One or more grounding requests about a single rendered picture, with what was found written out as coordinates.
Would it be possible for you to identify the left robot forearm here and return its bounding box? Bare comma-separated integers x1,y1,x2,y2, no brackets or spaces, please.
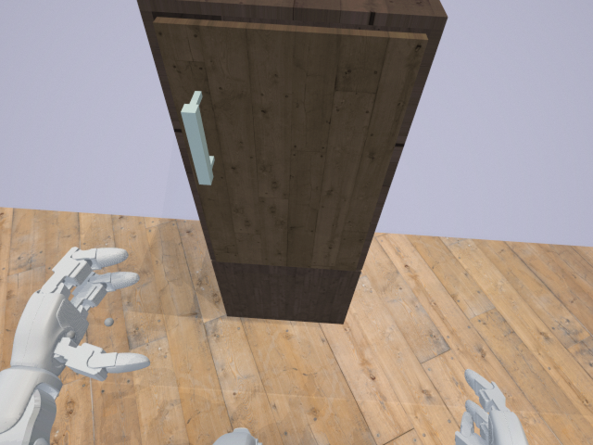
0,366,63,445

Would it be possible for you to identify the robot right hand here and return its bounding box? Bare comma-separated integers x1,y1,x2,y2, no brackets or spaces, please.
455,369,529,445

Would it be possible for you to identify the handle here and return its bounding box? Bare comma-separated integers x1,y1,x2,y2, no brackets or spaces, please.
181,91,215,185

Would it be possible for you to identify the robot left shin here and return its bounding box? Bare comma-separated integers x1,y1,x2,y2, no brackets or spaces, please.
233,427,251,435

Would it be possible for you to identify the robot left hand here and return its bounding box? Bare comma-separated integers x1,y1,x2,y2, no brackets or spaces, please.
10,247,150,381

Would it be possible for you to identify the cupboard door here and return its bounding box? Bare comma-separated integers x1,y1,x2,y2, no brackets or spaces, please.
153,17,428,271

